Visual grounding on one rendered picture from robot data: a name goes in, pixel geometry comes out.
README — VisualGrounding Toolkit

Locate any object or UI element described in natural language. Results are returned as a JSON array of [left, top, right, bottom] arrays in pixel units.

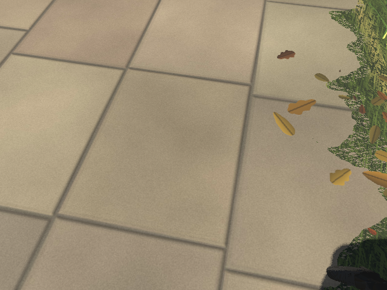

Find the right robot hand
[[327, 266, 387, 290]]

